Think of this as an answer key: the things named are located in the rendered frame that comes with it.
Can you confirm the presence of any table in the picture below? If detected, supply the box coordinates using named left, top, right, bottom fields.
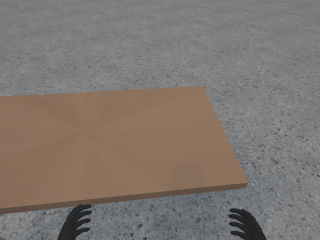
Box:
left=0, top=86, right=249, bottom=240

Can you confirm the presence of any left robot hand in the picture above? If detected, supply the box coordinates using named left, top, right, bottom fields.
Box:
left=57, top=204, right=92, bottom=240

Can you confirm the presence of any right robot hand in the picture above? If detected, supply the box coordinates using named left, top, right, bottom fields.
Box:
left=228, top=208, right=267, bottom=240

